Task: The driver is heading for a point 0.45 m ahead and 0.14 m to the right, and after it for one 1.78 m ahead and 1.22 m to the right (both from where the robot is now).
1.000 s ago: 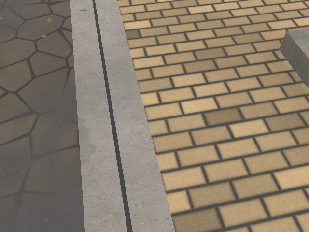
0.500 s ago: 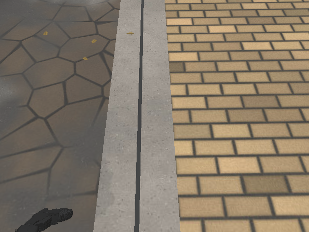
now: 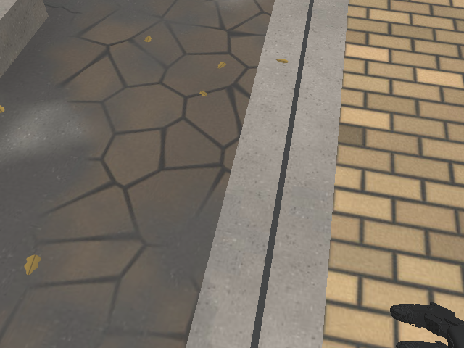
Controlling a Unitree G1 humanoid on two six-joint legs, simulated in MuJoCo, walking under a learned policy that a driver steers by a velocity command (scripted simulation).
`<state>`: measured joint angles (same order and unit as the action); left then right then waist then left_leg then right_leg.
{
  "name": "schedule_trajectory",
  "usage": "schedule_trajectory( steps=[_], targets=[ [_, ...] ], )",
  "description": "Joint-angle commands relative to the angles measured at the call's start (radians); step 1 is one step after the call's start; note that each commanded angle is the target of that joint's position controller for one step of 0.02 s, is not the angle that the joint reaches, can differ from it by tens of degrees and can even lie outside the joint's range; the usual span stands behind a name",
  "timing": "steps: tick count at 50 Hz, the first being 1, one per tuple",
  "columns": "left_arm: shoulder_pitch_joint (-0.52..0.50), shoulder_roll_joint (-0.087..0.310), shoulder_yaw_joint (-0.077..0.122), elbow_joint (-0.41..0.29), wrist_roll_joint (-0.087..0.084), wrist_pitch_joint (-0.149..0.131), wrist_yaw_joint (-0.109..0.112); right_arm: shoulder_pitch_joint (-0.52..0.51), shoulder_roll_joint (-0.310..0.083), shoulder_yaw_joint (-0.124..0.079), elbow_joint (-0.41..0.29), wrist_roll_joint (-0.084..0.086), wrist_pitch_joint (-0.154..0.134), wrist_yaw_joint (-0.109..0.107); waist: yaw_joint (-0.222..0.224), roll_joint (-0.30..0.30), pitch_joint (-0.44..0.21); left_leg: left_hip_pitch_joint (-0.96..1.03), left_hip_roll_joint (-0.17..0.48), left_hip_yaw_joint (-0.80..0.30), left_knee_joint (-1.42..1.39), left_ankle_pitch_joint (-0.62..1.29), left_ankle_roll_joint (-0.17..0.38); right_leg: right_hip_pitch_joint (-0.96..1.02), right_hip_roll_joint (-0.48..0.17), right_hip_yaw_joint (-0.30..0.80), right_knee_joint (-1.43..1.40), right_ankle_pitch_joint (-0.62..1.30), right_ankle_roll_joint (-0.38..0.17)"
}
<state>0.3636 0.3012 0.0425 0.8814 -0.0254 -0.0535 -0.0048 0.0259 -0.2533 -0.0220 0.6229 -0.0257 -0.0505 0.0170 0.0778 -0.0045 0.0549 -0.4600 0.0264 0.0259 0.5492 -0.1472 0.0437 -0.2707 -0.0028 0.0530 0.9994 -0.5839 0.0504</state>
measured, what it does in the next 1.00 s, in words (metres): walks ahead, turning right: right foot, then left foot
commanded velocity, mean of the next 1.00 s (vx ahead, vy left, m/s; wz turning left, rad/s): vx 0.05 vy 0.00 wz -0.46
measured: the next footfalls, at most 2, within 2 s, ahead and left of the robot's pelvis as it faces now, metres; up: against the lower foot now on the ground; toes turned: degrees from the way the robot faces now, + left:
right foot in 0.36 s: +0.12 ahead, -0.14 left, +0.00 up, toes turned -15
left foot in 0.82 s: +0.20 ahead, +0.07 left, +0.00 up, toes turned -33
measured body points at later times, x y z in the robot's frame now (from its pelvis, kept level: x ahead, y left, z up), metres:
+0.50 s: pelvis +0.07 -0.04 +0.01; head +0.11 -0.08 +0.46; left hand +0.29 +0.21 -0.07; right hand +0.15 -0.36 -0.11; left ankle +0.09 +0.11 -0.65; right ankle +0.08 -0.13 -0.73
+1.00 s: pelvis +0.10 -0.01 +0.02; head +0.14 +0.00 +0.46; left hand +0.39 +0.17 -0.09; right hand +0.06 -0.31 -0.08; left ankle +0.17 +0.09 -0.73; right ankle +0.01 -0.12 -0.66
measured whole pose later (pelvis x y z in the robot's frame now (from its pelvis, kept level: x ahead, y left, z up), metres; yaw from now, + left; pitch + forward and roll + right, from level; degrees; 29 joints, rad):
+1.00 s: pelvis +0.10 -0.01 +0.02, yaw -31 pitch +1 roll -1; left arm 0.17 0.35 0.09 0.69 -0.01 0.05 0.04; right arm 0.16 -0.27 -0.06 0.81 -0.01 -0.01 -0.01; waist -0.02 -0.05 0.05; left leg -0.23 0.00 -0.03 0.45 -0.23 0.01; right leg -0.44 0.09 0.16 1.02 -0.47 0.07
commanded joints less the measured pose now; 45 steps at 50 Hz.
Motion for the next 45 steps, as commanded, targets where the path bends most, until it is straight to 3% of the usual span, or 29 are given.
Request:
schedule_trajectory(
  steps=[1, 2, 3, 4, 6, 9, 13, 16, 17, 18, 19, 20, 21, 22, 23, 25, 30, 37, 39, 40, 41, 42, 43, 44, 45],
  targets=[
    [-0.022, 0.122, 0.032, -0.078, -0.006, 0.016, 0.022, 0.180, -0.132, -0.051, 0.012, 0.021, 0.014, -0.013, -0.118, 0.110, -0.237, 0.509, 0.305, -0.259, -0.148, 0.536, 0.216, -0.399, -0.075, 0.015, 0.207, 0.009, 0.024],
    [-0.003, 0.105, 0.035, -0.071, 0.001, 0.044, 0.031, 0.122, -0.107, -0.043, 0.014, 0.017, 0.011, -0.013, -0.077, 0.130, -0.182, 0.362, 0.274, -0.188, -0.198, 0.478, 0.192, -0.310, -0.092, 0.012, 0.160, 0.050, 0.036],
    [0.016, 0.082, 0.033, -0.073, 0.005, 0.065, 0.037, 0.081, -0.120, -0.051, 0.020, 0.005, 0.008, -0.011, -0.048, 0.145, -0.149, 0.249, 0.263, -0.143, -0.245, 0.438, 0.190, -0.233, -0.082, -0.012, 0.135, 0.096, 0.047],
    [0.023, 0.064, 0.032, -0.081, 0.009, 0.078, 0.042, 0.058, -0.130, -0.057, 0.024, -0.003, 0.003, -0.012, -0.033, 0.145, -0.134, 0.195, 0.266, -0.110, -0.274, 0.421, 0.197, -0.196, -0.078, -0.026, 0.109, 0.126, 0.051],
    [0.000, 0.054, 0.035, -0.107, 0.017, 0.089, 0.043, 0.035, -0.148, -0.066, 0.037, -0.005, -0.005, -0.021, -0.024, 0.136, -0.130, 0.167, 0.276, -0.058, -0.299, 0.390, 0.203, -0.173, -0.087, -0.031, 0.028, 0.205, 0.039],
    [-0.072, 0.055, 0.035, -0.147, 0.019, 0.095, 0.026, 0.025, -0.164, -0.074, 0.059, 0.005, 0.003, -0.038, -0.042, 0.129, -0.139, 0.184, 0.283, 0.000, -0.316, 0.295, 0.193, -0.135, -0.097, -0.040, -0.108, 0.330, 0.011],
    [-0.146, 0.087, 0.049, -0.201, 0.018, 0.112, 0.001, 0.038, -0.198, -0.086, 0.090, 0.027, 0.026, -0.041, -0.062, 0.117, -0.118, 0.242, 0.318, 0.010, -0.288, 0.166, 0.171, -0.120, -0.092, -0.064, -0.220, 0.304, -0.024],
    [-0.136, 0.091, 0.061, -0.213, 0.021, 0.116, -0.012, 0.036, -0.210, -0.092, 0.111, 0.051, 0.043, -0.040, -0.043, 0.096, -0.109, 0.265, 0.303, 0.042, -0.182, 0.104, 0.108, -0.033, -0.051, -0.116, -0.403, 0.355, -0.071],
    [-0.118, 0.111, 0.071, -0.210, 0.026, 0.113, -0.007, 0.078, -0.188, -0.088, 0.132, 0.052, 0.047, -0.039, -0.043, 0.059, -0.110, 0.245, 0.262, 0.071, -0.104, 0.033, 0.059, 0.030, -0.030, -0.104, -0.480, 0.430, -0.098],
    [-0.087, 0.193, 0.096, -0.212, 0.025, 0.109, 0.007, 0.133, -0.145, -0.078, 0.148, 0.030, 0.052, -0.035, -0.058, -0.124, -0.109, 0.157, 0.167, 0.161, 0.109, -0.100, -0.027, 0.121, -0.125, 0.059, -0.596, 0.719, -0.153],
    [-0.094, 0.300, 0.112, -0.247, 0.035, 0.103, 0.022, 0.105, -0.112, -0.063, 0.097, -0.011, 0.054, -0.036, -0.074, -0.369, -0.093, -0.148, -0.005, 0.178, 0.409, -0.501, -0.134, 0.233, -0.354, 0.424, -0.639, 0.949, -0.347],
    [-0.051, 0.258, 0.101, -0.244, 0.055, 0.078, 0.010, 0.021, -0.146, -0.073, 0.082, 0.000, 0.053, -0.043, 0.000, -0.232, -0.172, -0.190, -0.033, -0.016, 0.589, -0.557, -0.125, 0.219, -0.377, 0.467, -0.660, 0.907, -0.428],
    [-0.080, 0.237, 0.093, -0.242, 0.052, 0.056, 0.006, 0.012, -0.157, -0.079, 0.080, 0.025, 0.056, -0.044, -0.022, -0.171, -0.166, -0.215, -0.014, -0.062, 0.635, -0.483, -0.105, 0.217, -0.331, 0.381, -0.660, 0.872, -0.391],
    [-0.135, 0.214, 0.090, -0.248, 0.034, 0.046, 0.010, 0.036, -0.156, -0.082, 0.098, 0.030, 0.057, -0.051, -0.052, -0.119, -0.158, -0.223, 0.006, -0.081, 0.618, -0.394, -0.094, 0.209, -0.281, 0.317, -0.648, 0.807, -0.332],
    [-0.181, 0.180, 0.079, -0.258, 0.017, 0.047, 0.017, 0.039, -0.171, -0.089, 0.107, 0.021, 0.058, -0.060, -0.066, -0.099, -0.152, -0.227, 0.016, -0.092, 0.586, -0.334, -0.092, 0.199, -0.259, 0.290, -0.645, 0.781, -0.294],
    [-0.209, 0.163, 0.068, -0.273, 0.021, 0.056, 0.030, 0.054, -0.167, -0.092, 0.115, 0.018, 0.056, -0.061, -0.088, -0.114, -0.174, -0.150, -0.006, -0.088, 0.580, -0.259, -0.101, 0.150, -0.224, 0.254, -0.645, 0.828, -0.281],
    [-0.189, 0.184, 0.078, -0.280, 0.016, 0.069, 0.046, 0.032, -0.122, -0.077, 0.111, 0.027, 0.052, -0.054, -0.068, -0.115, -0.176, -0.096, -0.035, -0.104, 0.337, -0.197, -0.130, 0.167, -0.193, 0.278, -0.640, 0.720, -0.281],
    [-0.219, 0.190, 0.081, -0.293, 0.015, 0.087, 0.035, 0.044, -0.144, -0.080, 0.110, 0.037, 0.034, -0.031, -0.058, -0.158, -0.148, 0.057, -0.068, -0.117, 0.106, -0.215, -0.115, 0.100, -0.167, 0.413, -0.620, 0.628, -0.275],
    [-0.247, 0.180, 0.077, -0.299, 0.008, 0.094, 0.036, 0.097, -0.146, -0.082, 0.124, 0.037, 0.024, -0.021, -0.088, -0.157, -0.161, 0.137, -0.066, -0.103, -0.038, -0.143, -0.095, 0.104, -0.146, 0.424, -0.578, 0.657, -0.248],
    [-0.254, 0.168, 0.071, -0.301, 0.003, 0.099, 0.040, 0.134, -0.148, -0.084, 0.138, 0.034, 0.020, -0.017, -0.108, -0.148, -0.166, 0.222, -0.053, -0.087, -0.162, -0.024, -0.078, 0.077, -0.117, 0.404, -0.547, 0.628, -0.213],
    [-0.220, 0.134, 0.061, -0.297, 0.009, 0.100, 0.042, 0.151, -0.189, -0.093, 0.140, 0.021, 0.020, -0.018, -0.095, -0.081, -0.177, 0.323, 0.053, -0.165, -0.210, 0.065, -0.039, 0.002, -0.066, 0.353, -0.476, 0.486, -0.160],
    [-0.162, 0.083, 0.047, -0.300, 0.021, 0.094, 0.040, 0.110, -0.268, -0.105, 0.123, 0.004, 0.029, -0.026, -0.028, 0.175, -0.162, 0.388, 0.246, -0.382, -0.235, 0.245, 0.069, -0.146, 0.085, 0.183, -0.291, 0.161, -0.096],
    [-0.193, 0.146, 0.065, -0.312, 0.025, 0.084, 0.042, 0.112, -0.247, -0.098, 0.119, -0.022, 0.028, -0.024, -0.063, 0.269, -0.129, 0.319, 0.367, -0.543, -0.264, 0.309, 0.234, -0.243, 0.129, 0.119, -0.088, -0.076, -0.046],
    [-0.173, 0.204, 0.085, -0.289, 0.025, 0.080, 0.042, 0.080, -0.210, -0.086, 0.102, -0.013, 0.023, -0.025, -0.060, 0.180, -0.111, 0.297, 0.353, -0.499, -0.259, 0.283, 0.253, -0.249, 0.095, 0.149, 0.066, -0.041, -0.024],
    [-0.162, 0.203, 0.092, -0.266, 0.020, 0.084, 0.042, 0.044, -0.182, -0.079, 0.100, 0.003, 0.022, -0.029, -0.044, 0.140, -0.096, 0.296, 0.288, -0.409, -0.241, 0.250, 0.209, -0.256, 0.090, 0.149, 0.121, 0.019, -0.009]
  ],
)
Velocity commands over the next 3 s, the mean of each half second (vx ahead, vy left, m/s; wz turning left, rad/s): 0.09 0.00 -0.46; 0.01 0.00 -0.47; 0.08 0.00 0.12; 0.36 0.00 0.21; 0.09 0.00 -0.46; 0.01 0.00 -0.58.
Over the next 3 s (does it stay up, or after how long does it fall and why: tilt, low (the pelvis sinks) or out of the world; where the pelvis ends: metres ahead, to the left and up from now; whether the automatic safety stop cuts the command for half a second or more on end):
stays up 0.49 -0.04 0.01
